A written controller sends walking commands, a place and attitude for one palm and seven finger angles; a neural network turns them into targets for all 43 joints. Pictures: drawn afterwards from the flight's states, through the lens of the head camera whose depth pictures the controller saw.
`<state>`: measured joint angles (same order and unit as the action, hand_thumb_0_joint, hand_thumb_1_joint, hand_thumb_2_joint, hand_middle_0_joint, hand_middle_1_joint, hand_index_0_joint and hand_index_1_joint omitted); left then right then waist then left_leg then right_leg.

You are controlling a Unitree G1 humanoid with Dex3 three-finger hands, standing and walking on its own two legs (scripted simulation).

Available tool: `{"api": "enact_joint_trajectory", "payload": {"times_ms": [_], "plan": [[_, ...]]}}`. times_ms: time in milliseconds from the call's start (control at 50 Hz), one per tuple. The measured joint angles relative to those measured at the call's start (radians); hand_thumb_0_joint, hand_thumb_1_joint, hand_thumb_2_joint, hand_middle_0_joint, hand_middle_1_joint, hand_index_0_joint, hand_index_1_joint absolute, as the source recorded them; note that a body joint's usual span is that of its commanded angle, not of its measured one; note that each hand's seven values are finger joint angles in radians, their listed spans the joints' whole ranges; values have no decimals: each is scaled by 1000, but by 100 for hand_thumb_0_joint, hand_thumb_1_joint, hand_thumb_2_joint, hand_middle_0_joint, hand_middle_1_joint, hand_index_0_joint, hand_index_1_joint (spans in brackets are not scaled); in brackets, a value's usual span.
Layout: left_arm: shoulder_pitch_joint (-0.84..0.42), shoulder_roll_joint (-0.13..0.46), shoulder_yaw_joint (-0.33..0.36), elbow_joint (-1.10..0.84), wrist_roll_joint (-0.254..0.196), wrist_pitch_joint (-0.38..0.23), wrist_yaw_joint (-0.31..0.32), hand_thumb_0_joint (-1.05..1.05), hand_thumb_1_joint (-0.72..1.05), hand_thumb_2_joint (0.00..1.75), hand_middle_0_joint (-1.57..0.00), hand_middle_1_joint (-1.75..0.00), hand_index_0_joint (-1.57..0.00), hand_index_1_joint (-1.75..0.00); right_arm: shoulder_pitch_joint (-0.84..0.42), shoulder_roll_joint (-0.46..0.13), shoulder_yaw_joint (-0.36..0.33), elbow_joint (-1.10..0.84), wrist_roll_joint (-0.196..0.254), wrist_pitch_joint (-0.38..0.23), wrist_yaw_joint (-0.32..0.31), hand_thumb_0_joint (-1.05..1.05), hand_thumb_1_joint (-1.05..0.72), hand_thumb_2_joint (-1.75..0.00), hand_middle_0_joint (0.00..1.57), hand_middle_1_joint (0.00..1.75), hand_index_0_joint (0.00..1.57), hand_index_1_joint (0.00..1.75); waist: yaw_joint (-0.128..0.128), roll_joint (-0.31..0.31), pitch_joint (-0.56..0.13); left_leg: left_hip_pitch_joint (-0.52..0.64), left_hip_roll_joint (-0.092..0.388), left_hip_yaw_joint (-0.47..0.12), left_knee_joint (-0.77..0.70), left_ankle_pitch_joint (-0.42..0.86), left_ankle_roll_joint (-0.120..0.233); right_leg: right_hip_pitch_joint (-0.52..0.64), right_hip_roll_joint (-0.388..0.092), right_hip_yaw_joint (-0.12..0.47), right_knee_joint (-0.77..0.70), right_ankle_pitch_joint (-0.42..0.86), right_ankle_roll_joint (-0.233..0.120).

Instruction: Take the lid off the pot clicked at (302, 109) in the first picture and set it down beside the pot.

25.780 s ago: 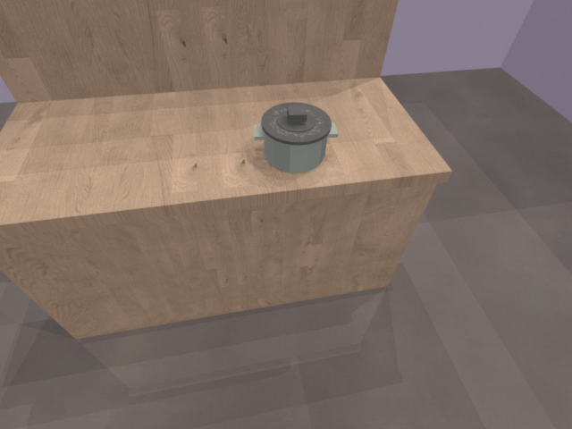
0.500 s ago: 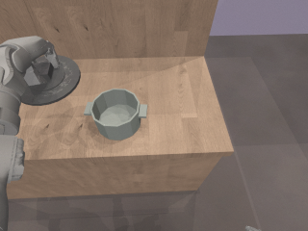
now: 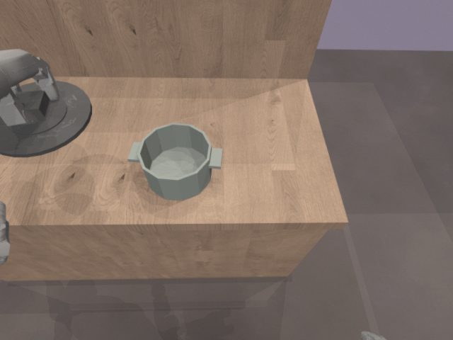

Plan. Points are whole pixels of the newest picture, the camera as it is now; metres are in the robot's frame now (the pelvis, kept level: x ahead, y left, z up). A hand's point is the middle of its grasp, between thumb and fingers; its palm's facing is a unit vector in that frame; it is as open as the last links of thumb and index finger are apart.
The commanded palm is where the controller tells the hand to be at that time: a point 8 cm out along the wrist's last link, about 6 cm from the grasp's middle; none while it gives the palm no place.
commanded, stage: move the lid sideways beside the pot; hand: left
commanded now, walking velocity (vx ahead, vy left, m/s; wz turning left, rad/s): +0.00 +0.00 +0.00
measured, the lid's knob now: (30, 104) +0.48 +0.33 +0.14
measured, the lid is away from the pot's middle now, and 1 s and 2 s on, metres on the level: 0.22 0.22 0.24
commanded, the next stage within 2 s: lower the lid onto the table in 0.16 s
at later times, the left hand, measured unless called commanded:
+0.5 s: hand (29, 103) +0.47 +0.33 +0.14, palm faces -0.39 -0.11 -0.92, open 8.3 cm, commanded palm +0.49 +0.33 +0.21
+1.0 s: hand (38, 120) +0.46 +0.33 +0.11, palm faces -0.41 -0.12 -0.91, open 8.3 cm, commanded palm +0.49 +0.33 +0.18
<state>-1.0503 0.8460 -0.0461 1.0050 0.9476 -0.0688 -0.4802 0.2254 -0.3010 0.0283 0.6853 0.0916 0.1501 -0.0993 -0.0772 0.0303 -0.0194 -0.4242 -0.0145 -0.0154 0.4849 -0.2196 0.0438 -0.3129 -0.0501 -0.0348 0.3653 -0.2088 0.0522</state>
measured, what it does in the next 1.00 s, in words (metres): stands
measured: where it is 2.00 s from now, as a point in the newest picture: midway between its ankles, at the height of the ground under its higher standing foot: outside the picture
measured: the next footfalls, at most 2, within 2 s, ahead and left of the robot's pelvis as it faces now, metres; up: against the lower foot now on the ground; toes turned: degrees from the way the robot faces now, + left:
none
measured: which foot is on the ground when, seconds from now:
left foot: down 0.00-1.00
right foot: down 0.00-1.00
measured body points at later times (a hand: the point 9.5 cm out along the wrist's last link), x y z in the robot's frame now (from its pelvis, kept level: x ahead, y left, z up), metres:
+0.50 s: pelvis +0.01 +0.01 +0.00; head +0.09 +0.01 +0.44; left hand +0.49 +0.33 +0.19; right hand +0.06 -0.28 -0.13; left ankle +0.01 +0.09 -0.74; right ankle -0.03 -0.16 -0.74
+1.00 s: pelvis +0.00 +0.00 -0.01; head +0.09 +0.01 +0.44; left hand +0.48 +0.33 +0.17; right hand +0.05 -0.29 -0.12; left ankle +0.01 +0.09 -0.74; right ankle -0.03 -0.16 -0.74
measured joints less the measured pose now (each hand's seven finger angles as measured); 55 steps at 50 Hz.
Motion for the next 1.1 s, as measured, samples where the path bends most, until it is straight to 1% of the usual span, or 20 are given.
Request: {"api": "enact_joint_trajectory", "payload": {"times_ms": [140,220,260,320,440,580,720,820,880,960,1020,1100], "plan": [[-10,31,-4,21,10,-5,-8,2,21,85,-53,-93,-55,-94,16,-2,1,11,3,-4,-7,1,-90,-90,20,30,21,30,-4,-2,7,-15,1,2,11,-8,3,-11,1,2,1,-1,0],[-6,25,0,-5,4,-18,-7,2,21,85,-53,-93,-55,-94,34,-2,-4,21,-1,-6,-9,1,-90,-90,20,30,21,30,-2,-1,3,-16,-1,1,9,-9,5,-9,0,0,-7,0,-1],[-7,27,13,-2,-5,-25,-8,2,21,85,-53,-93,-55,-94,35,-1,-3,26,-1,-3,-7,1,-90,-90,20,30,21,30,-7,-2,-1,-17,-1,3,11,-12,6,-11,-1,3,-6,-2,1],[-24,24,4,16,-4,-20,-8,2,21,85,-53,-93,-55,-94,36,0,-4,27,1,-1,-2,1,-90,-90,20,30,21,30,-13,-2,-4,-22,-1,5,15,-16,7,-16,-1,4,-2,-5,-1],[0,30,49,20,15,-35,3,2,21,85,-53,-93,-54,-94,30,0,-7,10,-3,13,7,1,-90,-90,20,30,21,30,-26,5,-2,-37,0,14,24,-21,9,-36,-1,14,10,-8,2],[29,30,72,14,23,-46,10,2,21,85,-53,-93,-54,-94,31,8,-11,2,-7,28,9,1,-90,-90,20,30,21,30,-24,3,-7,-48,2,13,31,-24,7,-49,1,14,19,-12,2],[36,30,56,35,13,-49,17,2,21,85,-53,-93,-54,-94,23,7,-11,5,-3,34,5,1,-90,-90,20,30,21,30,-15,2,-12,-65,7,8,49,-30,4,-62,6,9,33,-17,5],[35,23,16,47,14,-46,15,2,21,85,-52,-93,-54,-94,19,4,-9,10,2,28,-6,1,-90,-90,20,30,21,30,-12,-4,-10,-78,11,3,64,-35,2,-71,11,6,44,-21,2],[57,21,24,18,14,-62,16,2,21,85,-53,-93,-54,-94,22,3,-9,11,0,21,-15,1,-90,-90,20,30,21,30,-15,-7,-9,-80,14,3,69,-36,1,-72,13,6,45,-21,1],[72,19,54,13,3,-89,32,2,21,85,-53,-93,-54,-94,29,1,-7,13,-2,12,-22,1,-90,-90,20,30,21,30,-23,-7,-16,-80,15,4,75,-41,1,-73,15,7,50,-24,0],[56,24,49,51,3,-79,48,2,21,85,-53,-93,-54,-94,32,-1,-4,14,3,11,-21,1,-90,-90,20,30,21,30,-28,-6,-18,-87,17,7,84,-46,1,-81,16,11,60,-28,0],[56,25,46,62,28,-65,55,2,21,85,-52,-93,-54,-94,38,-4,-7,11,3,15,-16,1,-90,-90,20,30,21,30,-30,0,-10,-99,18,12,93,-48,2,-97,17,16,71,-29,-1]]}}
